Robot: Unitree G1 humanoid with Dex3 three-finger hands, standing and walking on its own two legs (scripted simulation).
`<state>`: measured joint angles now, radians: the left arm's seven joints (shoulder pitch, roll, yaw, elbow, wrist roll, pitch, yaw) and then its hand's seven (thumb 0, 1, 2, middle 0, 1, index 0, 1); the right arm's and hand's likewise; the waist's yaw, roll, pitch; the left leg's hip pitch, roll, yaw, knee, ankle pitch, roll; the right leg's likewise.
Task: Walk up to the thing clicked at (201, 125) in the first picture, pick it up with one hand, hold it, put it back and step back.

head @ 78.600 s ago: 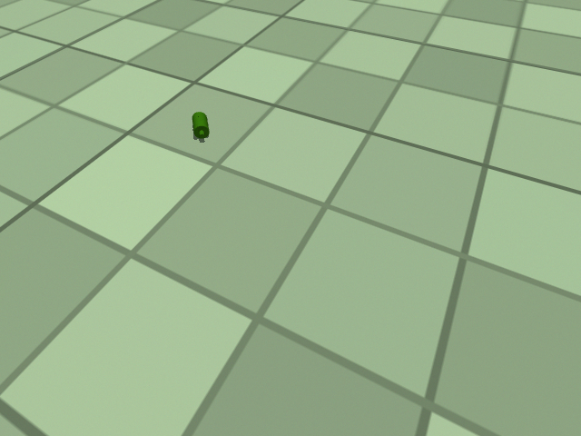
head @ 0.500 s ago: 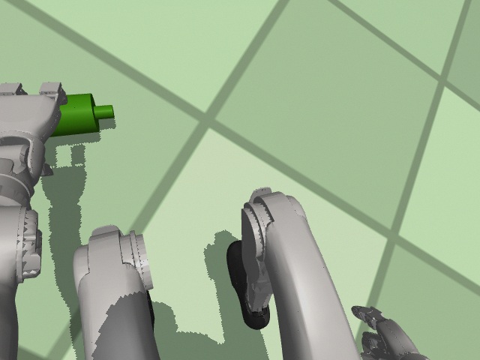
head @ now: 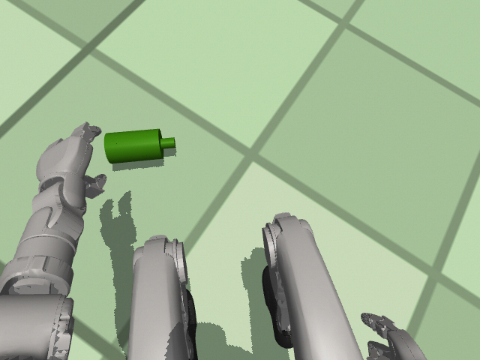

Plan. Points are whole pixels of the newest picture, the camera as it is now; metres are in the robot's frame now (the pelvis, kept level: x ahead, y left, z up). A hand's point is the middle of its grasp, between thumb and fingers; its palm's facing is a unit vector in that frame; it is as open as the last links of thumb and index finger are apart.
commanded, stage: home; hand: left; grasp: from above
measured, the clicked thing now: (142, 145) +0.60 +0.20 -0.39
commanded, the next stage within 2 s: none
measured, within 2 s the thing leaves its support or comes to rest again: neither
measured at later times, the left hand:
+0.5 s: hand (54, 273) +0.27 +0.18 +0.09, palm faces -0.03 -0.93 -0.36, open 7.4 cm
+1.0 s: hand out of the picture +0.22 +0.19 +0.24, palm faces +0.15 -0.97 -0.20, open 7.4 cm
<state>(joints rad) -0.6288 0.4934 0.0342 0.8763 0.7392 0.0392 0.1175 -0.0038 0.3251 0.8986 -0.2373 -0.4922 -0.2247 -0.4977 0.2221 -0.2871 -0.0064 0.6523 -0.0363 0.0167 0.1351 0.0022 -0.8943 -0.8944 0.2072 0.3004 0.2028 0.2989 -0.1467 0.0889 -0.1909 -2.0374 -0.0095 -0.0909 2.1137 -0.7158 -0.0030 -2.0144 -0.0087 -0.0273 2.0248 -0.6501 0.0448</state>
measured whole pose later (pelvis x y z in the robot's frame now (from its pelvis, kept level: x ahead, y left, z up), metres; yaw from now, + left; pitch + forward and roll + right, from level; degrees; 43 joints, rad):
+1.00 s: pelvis +0.08 +0.00 +0.29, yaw +5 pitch +11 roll -3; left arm 0.53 0.22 0.04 -0.15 -0.07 0.46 0.04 0.01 0.91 0.90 -0.21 -0.30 -0.20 -0.30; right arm 0.31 -0.22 0.03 0.52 0.02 -0.20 -0.19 0.01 -0.90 -0.90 0.21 0.30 0.20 0.30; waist -0.06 0.06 -0.20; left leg -0.70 0.02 -0.08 1.01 -0.50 -0.01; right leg -0.67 -0.01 -0.05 0.93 -0.45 0.02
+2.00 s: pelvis +0.07 +0.00 +0.29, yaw +5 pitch +9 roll -3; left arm 0.50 0.23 0.03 -0.13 -0.05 0.45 0.02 0.01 0.91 0.90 -0.20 -0.30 -0.20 -0.30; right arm 0.30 -0.22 0.04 0.55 0.00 -0.26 -0.18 0.01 -0.90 -0.90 0.21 0.30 0.20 0.30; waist -0.04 0.05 -0.17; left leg -0.69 0.02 -0.07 1.02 -0.50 -0.01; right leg -0.66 -0.01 -0.05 0.95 -0.45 0.02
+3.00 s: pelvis +0.08 -0.01 +0.28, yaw +5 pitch +10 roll -3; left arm 0.51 0.23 0.03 -0.14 -0.06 0.45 0.02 0.01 0.91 0.90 -0.20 -0.30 -0.20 -0.30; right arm 0.30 -0.22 0.03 0.54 0.00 -0.24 -0.18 0.01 -0.90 -0.90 0.21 0.30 0.20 0.30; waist -0.05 0.04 -0.17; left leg -0.69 0.02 -0.08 1.03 -0.51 -0.02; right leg -0.66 0.00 -0.05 0.95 -0.47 0.02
